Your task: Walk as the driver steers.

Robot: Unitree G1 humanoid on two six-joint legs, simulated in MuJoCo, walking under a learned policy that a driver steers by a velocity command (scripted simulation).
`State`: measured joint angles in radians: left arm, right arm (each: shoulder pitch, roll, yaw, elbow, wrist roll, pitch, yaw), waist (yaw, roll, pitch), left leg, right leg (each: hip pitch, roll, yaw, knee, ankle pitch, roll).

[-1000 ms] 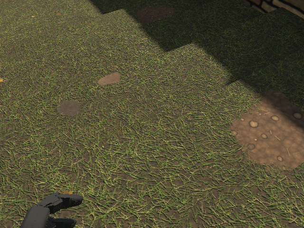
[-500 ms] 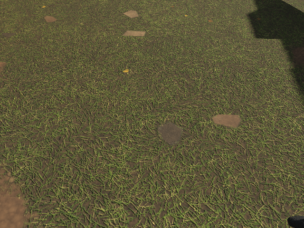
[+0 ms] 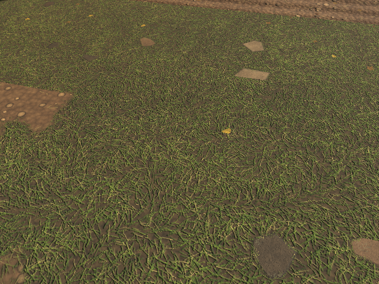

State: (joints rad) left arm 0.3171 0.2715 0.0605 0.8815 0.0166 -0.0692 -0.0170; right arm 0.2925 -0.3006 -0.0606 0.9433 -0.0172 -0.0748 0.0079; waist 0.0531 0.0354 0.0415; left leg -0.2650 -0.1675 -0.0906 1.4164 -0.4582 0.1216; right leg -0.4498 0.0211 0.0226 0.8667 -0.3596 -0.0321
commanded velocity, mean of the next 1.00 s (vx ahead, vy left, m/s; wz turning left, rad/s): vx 1.00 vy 0.00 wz -0.39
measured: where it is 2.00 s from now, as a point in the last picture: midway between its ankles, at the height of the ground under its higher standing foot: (277, 135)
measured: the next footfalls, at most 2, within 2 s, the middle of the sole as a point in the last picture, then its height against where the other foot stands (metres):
left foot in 0.40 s outside the picture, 0.19 m lower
right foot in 0.70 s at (276, 252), level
